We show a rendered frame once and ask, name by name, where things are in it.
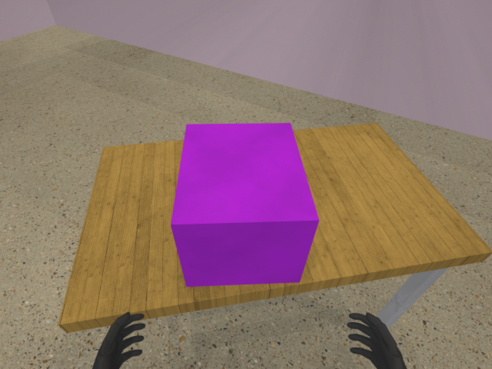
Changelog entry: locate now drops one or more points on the robot right hand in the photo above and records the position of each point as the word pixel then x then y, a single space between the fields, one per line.
pixel 384 352

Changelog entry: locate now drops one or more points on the table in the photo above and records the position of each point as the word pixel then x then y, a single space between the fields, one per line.
pixel 379 217

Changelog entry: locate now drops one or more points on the robot left hand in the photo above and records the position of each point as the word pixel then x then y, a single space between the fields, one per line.
pixel 110 354

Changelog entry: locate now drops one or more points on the carton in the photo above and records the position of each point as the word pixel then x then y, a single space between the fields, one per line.
pixel 243 210

